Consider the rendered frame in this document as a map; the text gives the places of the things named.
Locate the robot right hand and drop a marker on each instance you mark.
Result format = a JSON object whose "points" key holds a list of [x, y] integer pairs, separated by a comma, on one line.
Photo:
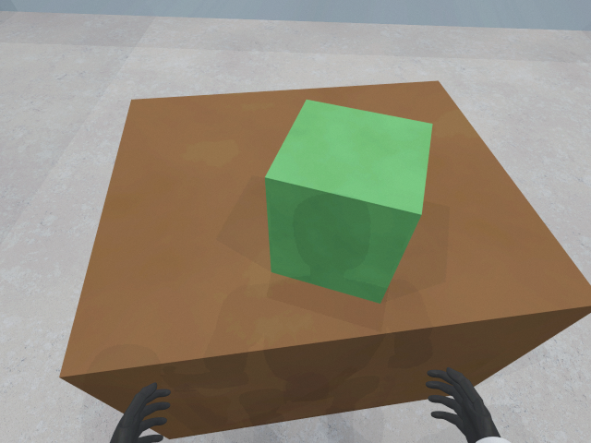
{"points": [[473, 418]]}

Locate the carton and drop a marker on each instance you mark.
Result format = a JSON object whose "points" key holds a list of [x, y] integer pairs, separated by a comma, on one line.
{"points": [[344, 195]]}

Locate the robot left hand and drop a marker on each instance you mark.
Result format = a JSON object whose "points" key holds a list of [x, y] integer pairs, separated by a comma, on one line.
{"points": [[131, 425]]}

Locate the pedestal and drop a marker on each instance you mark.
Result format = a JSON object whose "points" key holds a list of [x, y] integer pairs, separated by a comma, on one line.
{"points": [[179, 289]]}

